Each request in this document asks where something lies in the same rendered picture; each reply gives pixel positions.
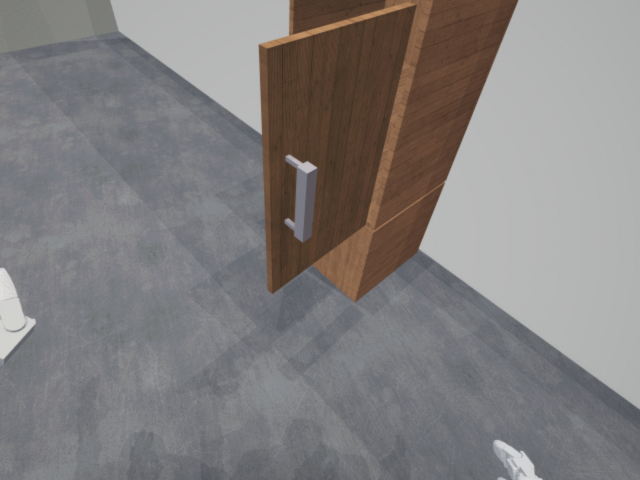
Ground handle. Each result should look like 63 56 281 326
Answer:
285 155 318 243

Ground left robot hand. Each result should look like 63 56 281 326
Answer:
0 268 36 366

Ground right robot hand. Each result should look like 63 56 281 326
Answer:
493 440 543 480

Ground cupboard door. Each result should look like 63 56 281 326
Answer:
259 2 417 294

